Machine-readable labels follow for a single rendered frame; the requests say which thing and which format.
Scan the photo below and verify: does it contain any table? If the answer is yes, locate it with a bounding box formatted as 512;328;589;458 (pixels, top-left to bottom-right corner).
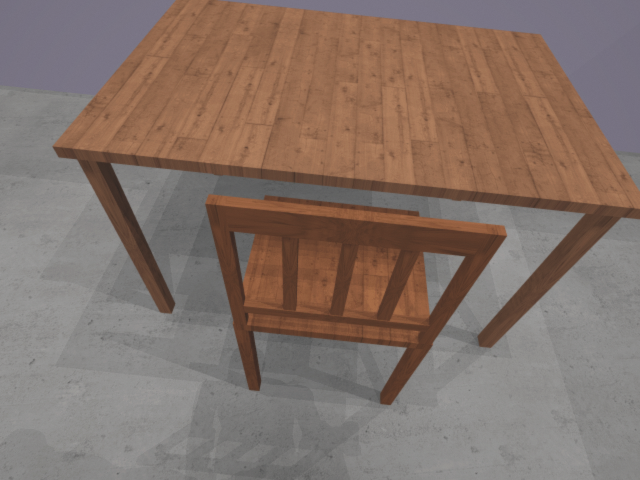
52;0;640;348

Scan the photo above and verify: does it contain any chair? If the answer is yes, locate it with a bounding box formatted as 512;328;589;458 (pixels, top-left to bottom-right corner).
205;194;507;405

